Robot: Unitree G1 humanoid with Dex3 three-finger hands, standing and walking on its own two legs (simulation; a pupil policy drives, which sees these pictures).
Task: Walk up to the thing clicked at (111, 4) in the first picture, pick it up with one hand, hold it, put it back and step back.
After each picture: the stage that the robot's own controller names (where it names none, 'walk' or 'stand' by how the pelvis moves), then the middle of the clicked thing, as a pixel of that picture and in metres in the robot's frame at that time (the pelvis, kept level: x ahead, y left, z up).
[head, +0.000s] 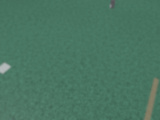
stand; (112, 3) +2.20 -0.50 -0.72
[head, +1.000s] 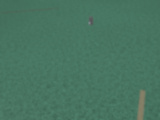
walk; (91, 20) +2.14 -0.01 -0.69
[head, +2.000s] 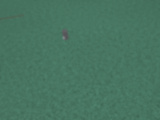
walk; (65, 34) +1.47 +0.30 -0.71
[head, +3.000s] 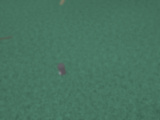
walk; (61, 69) +0.93 +0.27 -0.72
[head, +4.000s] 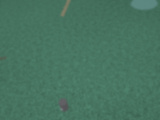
walk; (63, 105) +0.54 +0.22 -0.71
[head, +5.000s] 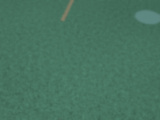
stand; out of the picture +0.36 +0.13 -0.70
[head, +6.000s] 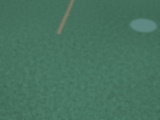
stand; out of the picture +0.29 +0.15 -0.72
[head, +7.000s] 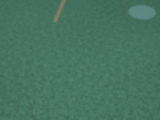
stand; out of the picture +0.31 +0.18 -0.72
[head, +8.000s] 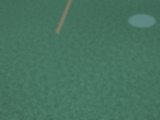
stand; out of the picture +0.31 +0.18 -0.72
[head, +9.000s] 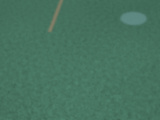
stand; out of the picture +0.31 +0.19 -0.73
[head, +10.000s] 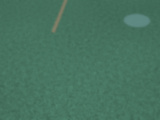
stand; out of the picture +0.32 +0.18 -0.73
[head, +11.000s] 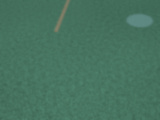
stand; out of the picture +0.32 +0.17 -0.73
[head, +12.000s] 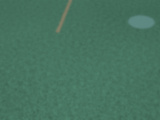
go down; out of the picture +0.32 +0.16 -0.73
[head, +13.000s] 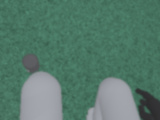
go down; (31, 64) +0.39 +0.22 -0.33
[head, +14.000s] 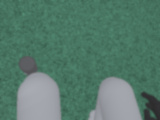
approach; (29, 66) +0.38 +0.24 -0.30
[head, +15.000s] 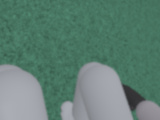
close in; out of the picture +0.36 +0.28 -0.21
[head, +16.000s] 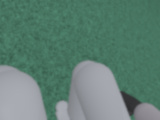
close; out of the picture +0.36 +0.28 -0.21
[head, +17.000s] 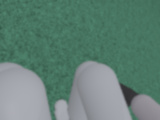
lift; out of the picture +0.32 +0.26 -0.22
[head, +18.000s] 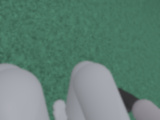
lift; out of the picture +0.32 +0.24 -0.22
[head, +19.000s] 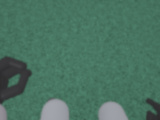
close; (55, 105) +0.32 +0.16 -0.48
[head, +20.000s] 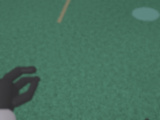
go down; out of the picture +0.27 +0.11 -0.67
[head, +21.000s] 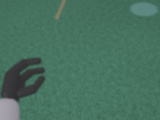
stand; out of the picture +0.27 +0.12 -0.67
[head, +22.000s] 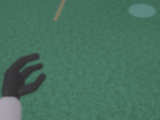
stand; out of the picture +0.28 +0.13 -0.67
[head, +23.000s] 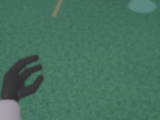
stand; out of the picture +0.28 +0.13 -0.66
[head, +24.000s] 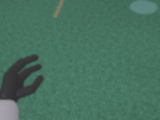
stand; out of the picture +0.27 +0.12 -0.66
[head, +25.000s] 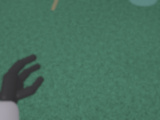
stand; out of the picture +0.28 +0.13 -0.65
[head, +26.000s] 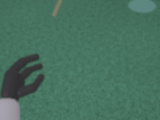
stand; out of the picture +0.27 +0.12 -0.66
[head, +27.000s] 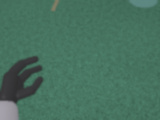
stand; out of the picture +0.27 +0.13 -0.65
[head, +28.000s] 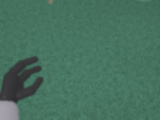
stand; out of the picture +0.28 +0.13 -0.64
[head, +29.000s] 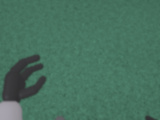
stand; out of the picture +0.29 +0.13 -0.60
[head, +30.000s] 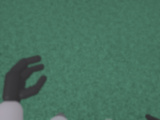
stand; (60, 119) +0.29 +0.12 -0.58
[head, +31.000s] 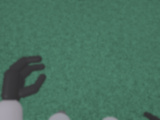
close; (61, 117) +0.29 +0.12 -0.56
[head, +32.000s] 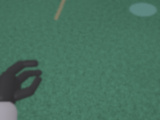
stand; out of the picture +0.28 +0.12 -0.66
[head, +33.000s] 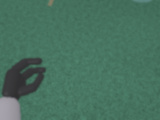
stand; out of the picture +0.27 +0.13 -0.65
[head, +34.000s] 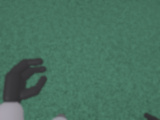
close; out of the picture +0.28 +0.12 -0.58
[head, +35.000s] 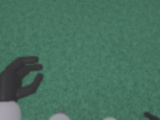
close; (61, 117) +0.29 +0.13 -0.57
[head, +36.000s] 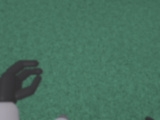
close; out of the picture +0.29 +0.13 -0.58
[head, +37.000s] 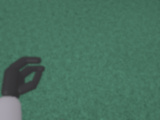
close; out of the picture +0.28 +0.13 -0.62
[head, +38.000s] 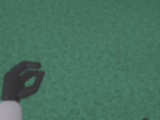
close; out of the picture +0.28 +0.12 -0.62
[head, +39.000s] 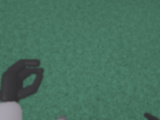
close; out of the picture +0.29 +0.13 -0.59
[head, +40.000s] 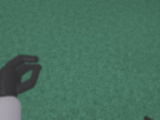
close; out of the picture +0.28 +0.13 -0.61
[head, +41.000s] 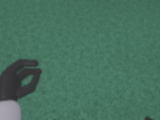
close; out of the picture +0.28 +0.13 -0.61
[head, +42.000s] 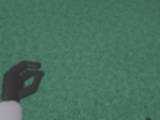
close; out of the picture +0.28 +0.12 -0.62
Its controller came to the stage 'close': yes
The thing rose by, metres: 0.01
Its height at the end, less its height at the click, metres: +0.00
